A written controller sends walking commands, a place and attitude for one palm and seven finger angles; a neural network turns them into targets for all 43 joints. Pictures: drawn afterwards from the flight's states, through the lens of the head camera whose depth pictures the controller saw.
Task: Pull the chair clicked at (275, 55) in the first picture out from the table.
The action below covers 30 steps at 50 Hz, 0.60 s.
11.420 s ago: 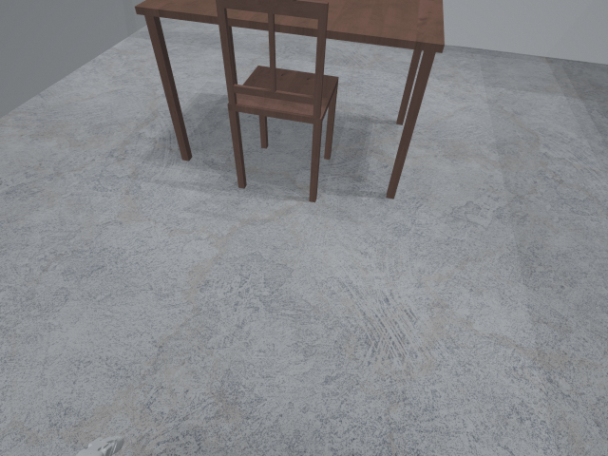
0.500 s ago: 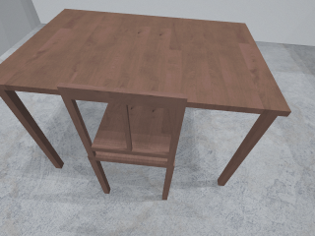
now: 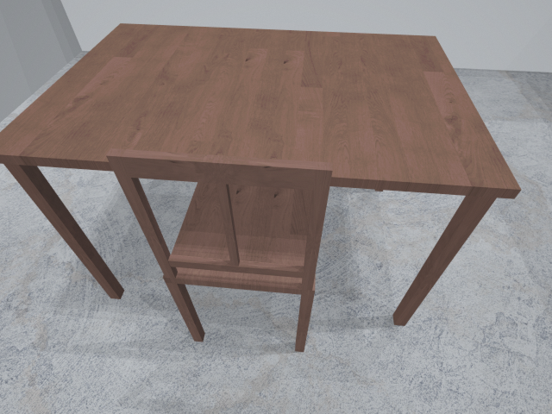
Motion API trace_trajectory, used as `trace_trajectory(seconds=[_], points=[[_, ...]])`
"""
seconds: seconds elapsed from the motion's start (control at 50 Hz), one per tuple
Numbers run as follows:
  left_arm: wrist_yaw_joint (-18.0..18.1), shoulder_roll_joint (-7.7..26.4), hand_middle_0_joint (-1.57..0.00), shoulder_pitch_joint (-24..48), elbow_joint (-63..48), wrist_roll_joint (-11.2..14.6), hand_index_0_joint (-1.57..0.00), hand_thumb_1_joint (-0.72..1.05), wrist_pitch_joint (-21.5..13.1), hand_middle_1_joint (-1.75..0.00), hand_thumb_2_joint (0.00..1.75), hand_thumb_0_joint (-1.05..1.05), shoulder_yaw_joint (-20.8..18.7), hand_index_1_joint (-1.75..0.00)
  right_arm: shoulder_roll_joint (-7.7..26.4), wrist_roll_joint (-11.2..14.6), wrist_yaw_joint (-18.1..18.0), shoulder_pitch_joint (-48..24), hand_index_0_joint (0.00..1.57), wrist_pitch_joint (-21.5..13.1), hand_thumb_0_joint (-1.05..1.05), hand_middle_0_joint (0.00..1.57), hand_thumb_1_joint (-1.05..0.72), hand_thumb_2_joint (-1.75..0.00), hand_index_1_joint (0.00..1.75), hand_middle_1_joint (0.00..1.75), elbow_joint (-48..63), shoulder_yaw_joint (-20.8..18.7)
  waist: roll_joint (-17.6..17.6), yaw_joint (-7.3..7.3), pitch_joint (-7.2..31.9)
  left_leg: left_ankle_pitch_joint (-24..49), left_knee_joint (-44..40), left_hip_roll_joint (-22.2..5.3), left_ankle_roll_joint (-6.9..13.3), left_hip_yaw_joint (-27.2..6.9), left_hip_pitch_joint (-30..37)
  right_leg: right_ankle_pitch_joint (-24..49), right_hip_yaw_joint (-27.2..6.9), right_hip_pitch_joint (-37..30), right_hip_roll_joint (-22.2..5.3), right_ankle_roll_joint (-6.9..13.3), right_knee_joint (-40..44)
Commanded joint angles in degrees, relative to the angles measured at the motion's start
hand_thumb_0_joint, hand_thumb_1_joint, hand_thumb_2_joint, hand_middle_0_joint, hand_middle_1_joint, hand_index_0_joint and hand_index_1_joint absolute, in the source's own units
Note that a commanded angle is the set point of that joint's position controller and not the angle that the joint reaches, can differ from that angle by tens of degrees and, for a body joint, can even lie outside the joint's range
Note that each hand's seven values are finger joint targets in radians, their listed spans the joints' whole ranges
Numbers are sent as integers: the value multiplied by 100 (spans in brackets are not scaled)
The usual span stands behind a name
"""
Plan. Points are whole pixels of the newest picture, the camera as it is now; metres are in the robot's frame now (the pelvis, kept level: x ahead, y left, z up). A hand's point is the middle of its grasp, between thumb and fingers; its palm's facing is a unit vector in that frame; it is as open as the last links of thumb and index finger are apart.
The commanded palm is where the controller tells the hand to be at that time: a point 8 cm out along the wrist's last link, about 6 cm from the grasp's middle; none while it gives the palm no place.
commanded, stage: come to a stop and stand still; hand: left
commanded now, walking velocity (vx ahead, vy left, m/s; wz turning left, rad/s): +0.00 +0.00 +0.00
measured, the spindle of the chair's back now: (229, 227) +0.49 +0.13 -0.08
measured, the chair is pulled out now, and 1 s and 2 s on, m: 0.00 0.00 0.00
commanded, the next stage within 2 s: look again from close up in 0.68 s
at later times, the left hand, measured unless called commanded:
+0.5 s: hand out of the picture +0.02 +0.16 -0.17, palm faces -0.02 -0.98 -0.19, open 7.4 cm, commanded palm none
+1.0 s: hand out of the picture +0.02 +0.16 -0.17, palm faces -0.01 -0.98 -0.19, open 7.3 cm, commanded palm none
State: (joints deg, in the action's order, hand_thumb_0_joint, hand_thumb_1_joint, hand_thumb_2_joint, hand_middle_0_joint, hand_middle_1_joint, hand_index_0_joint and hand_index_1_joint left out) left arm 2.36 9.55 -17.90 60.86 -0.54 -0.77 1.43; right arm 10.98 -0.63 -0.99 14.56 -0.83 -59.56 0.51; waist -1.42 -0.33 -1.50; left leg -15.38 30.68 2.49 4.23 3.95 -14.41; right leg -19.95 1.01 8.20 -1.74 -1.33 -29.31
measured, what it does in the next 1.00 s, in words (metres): stands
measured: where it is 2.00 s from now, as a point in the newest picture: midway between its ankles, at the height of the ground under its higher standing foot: outside the picture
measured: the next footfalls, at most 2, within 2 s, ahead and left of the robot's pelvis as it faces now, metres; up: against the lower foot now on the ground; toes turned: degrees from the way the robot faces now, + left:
none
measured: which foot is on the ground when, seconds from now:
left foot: down 0.00-1.00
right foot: down 0.00-1.00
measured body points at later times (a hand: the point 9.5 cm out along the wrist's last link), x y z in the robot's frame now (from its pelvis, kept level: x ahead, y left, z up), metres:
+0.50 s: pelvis +0.01 -0.02 +0.01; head +0.02 -0.01 +0.46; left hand +0.02 +0.21 -0.16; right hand +0.03 -0.25 -0.15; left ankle +0.01 +0.07 -0.73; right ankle -0.05 -0.14 -0.73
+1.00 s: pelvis +0.02 -0.02 +0.01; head +0.03 -0.01 +0.46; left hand +0.02 +0.21 -0.15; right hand +0.04 -0.25 -0.15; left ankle +0.01 +0.07 -0.73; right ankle -0.05 -0.14 -0.73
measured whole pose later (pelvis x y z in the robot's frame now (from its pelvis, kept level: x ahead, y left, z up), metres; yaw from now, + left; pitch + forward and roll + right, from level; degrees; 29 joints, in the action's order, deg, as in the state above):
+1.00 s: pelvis +0.02 -0.02 +0.01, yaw -1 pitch -1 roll +1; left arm 2.0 10.6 -16.4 63.1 -0.4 -0.9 1.2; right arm 9.5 -0.3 -1.3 11.9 -1.4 -65.4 1.1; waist 1.8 0.4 -1.9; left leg -13.3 24.1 1.5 2.4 4.5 -10.3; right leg -18.3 0.2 5.2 -0.6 0.1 -24.1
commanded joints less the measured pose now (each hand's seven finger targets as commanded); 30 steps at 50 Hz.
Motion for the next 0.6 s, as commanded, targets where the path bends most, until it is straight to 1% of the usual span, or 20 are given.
trace_trajectory(seconds=[0.0, 0.04, 0.06, 0.08, 0.12, 0.16, 0.2, 0.24, 0.26, 0.28, 0.3, 0.34, 0.36, 0.4, 0.42, 0.46, 0.52, 0.54, 0.56, 0.58], points=[[29, 607, -20, -268, -244, -26, -20, 90, -51, -30, 90, 0, -126, -30, 621, 12, -17, 98, 20, -92, 0, 20, -90, -90, 30, 30, 253, -99, 186, 26, -490, 275, -1048, -764, -72, -992, -68, 348, -375, 561, -274, 361, 543], [24, 635, -20, -257, -248, -27, -20, 90, -49, -30, 90, 0, -129, -30, 651, 11, -12, 88, 20, -93, 0, 20, -90, -90, 30, 30, 225, -102, 248, 28, -481, 186, -1132, -767, -72, -1002, -9, 363, -392, 562, -278, 350, 573], [23, 638, -20, -307, -256, -38, -20, 90, -57, -30, 90, 0, -134, -30, 604, 15, -11, 85, 20, -101, 0, 20, -90, -90, 30, 30, 205, -105, 259, 50, -428, 277, -1108, -766, -69, -925, 10, 453, -370, 505, -306, 351, 597], [23, 659, -20, -292, -243, -25, -20, 90, -66, -30, 90, 0, -135, -30, 624, 13, -13, 90, 20, -109, 0, 20, -90, -90, 30, 30, 181, -96, 299, 40, -314, 432, -1061, -742, -81, -889, 103, 577, -421, 459, -321, 355, 594], [19, 694, -20, -266, -240, -13, -20, 90, -75, -30, 90, 0, -139, -30, 642, 17, -14, 88, 20, -126, 0, 20, -90, -90, 30, 30, 130, -90, 256, 39, -166, 656, -1016, -737, -91, -839, 264, 724, -448, 418, -351, 332, 609], [21, 693, -20, -278, -242, -20, -20, 90, -83, -30, 90, 0, -141, -30, 594, 25, -14, 69, 20, -131, 0, 20, -90, -90, 30, 30, 72, -82, 344, 59, -153, 723, -993, -738, -89, -782, 293, 792, -439, 385, -373, 328, 653], [22, 739, -20, -238, -223, -7, -20, 90, -88, -30, 90, 0, -141, -30, 623, 21, -22, 49, 20, -143, 0, 20, -90, -90, 30, 30, 18, -76, 208, 47, -55, 984, -938, -732, -107, -744, 394, 1042, -473, 331, -400, 329, 638], [23, 759, -20, -218, -210, -1, -20, 90, -91, -30, 90, 0, -147, -30, 623, 27, -27, 50, 20, -148, 0, 20, -90, -90, 30, 30, -33, -76, 186, 49, -21, 1105, -933, -749, -108, -748, 443, 1101, -479, 298, -396, 316, 652], [26, 725, -20, -259, -203, -12, -20, 90, -91, -30, 90, 0, -149, -30, 557, 35, -31, 21, 20, -148, 0, 20, -90, -90, 30, 30, -66, -66, 221, 74, -70, 1144, -913, -750, -100, -718, 424, 1173, -466, 288, -404, 312, 683], [26, 742, -20, -242, -177, -6, -20, 90, -91, -30, 90, 0, -141, -30, 576, 31, -33, 39, 20, -150, 0, 20, -90, -90, 30, 30, -88, -61, 162, 58, 10, 1227, -893, -748, -114, -702, 463, 1268, -471, 240, -419, 313, 665], [29, 742, -20, -250, -164, -4, -20, 90, -92, -30, 90, 0, -147, -30, 568, 32, -38, 33, 20, -155, 0, 20, -90, -90, 30, 30, -107, -63, 186, 64, 43, 1321, -882, -755, -111, -708, 518, 1352, -475, 223, -427, 305, 662], [27, 753, -20, -216, -121, 2, -20, 90, -89, -30, 90, 0, -140, -30, 586, 35, -44, 17, 20, -146, 0, 20, -90, -90, 30, 30, -171, -56, 161, 58, 1, 1319, -895, -772, -127, -694, 537, 1334, -471, 233, -427, 297, 697], [28, 718, -20, -236, -116, -8, -20, 90, -82, -30, 90, 0, -135, -30, 526, 45, -46, 8, 20, -136, 0, 20, -90, -90, 30, 30, -185, -53, 238, 74, -148, 1225, -915, -774, -120, -683, 478, 1283, -454, 281, -415, 292, 748], [28, 722, -20, -225, -81, -8, -20, 90, -84, -30, 90, 0, -131, -30, 556, 38, -45, -4, 20, -133, 0, 20, -90, -90, 30, 30, -221, -53, 216, 56, -124, 1231, -919, -768, -138, -678, 520, 1333, -488, 292, -429, 290, 760], [26, 727, -20, -229, -73, -4, -20, 90, -88, -30, 90, 0, -133, -30, 558, 38, -48, 14, 20, -136, 0, 20, -90, -90, 30, 30, -243, -49, 214, 58, -50, 1296, -917, -781, -136, -671, 552, 1389, -486, 242, -435, 293, 758], [31, 706, -20, -264, -54, -11, -20, 90, -87, -30, 90, 0, -129, -30, 518, 45, -56, -5, 20, -130, 0, 20, -90, -90, 30, 30, -261, -58, 275, 70, -106, 1329, -905, -784, -132, -659, 564, 1461, -491, 251, -417, 287, 783], [30, 712, -20, -255, -11, -4, -20, 90, -92, -30, 90, 0, -123, -30, 551, 39, -59, -41, 20, -131, 0, 20, -90, -90, 30, 30, -307, -59, 163, 62, -37, 1401, -895, -789, -148, -642, 645, 1566, -502, 230, -447, 283, 793], [29, 724, -20, -255, -6, -3, -20, 90, -93, -30, 90, 0, -124, -30, 553, 42, -61, -26, 20, -132, 0, 20, -90, -90, 30, 30, -309, -58, 198, 56, 2, 1418, -907, -803, -149, -639, 666, 1574, -497, 207, -447, 280, 795], [29, 696, -20, -279, -9, -12, -20, 90, -94, -30, 90, 0, -130, -30, 508, 50, -64, -60, 20, -128, 0, 20, -90, -90, 30, 30, -316, -61, 247, 75, -81, 1360, -908, -806, -147, -609, 638, 1577, -493, 231, -435, 276, 828], [29, 707, -20, -262, 7, -8, -20, 90, -91, -30, 90, 0, -119, -30, 535, 47, -62, -67, 20, -121, 0, 20, -90, -90, 30, 30, -324, -61, 186, 62, -126, 1284, -928, -791, -159, -624, 601, 1535, -526, 257, -445, 283, 842]])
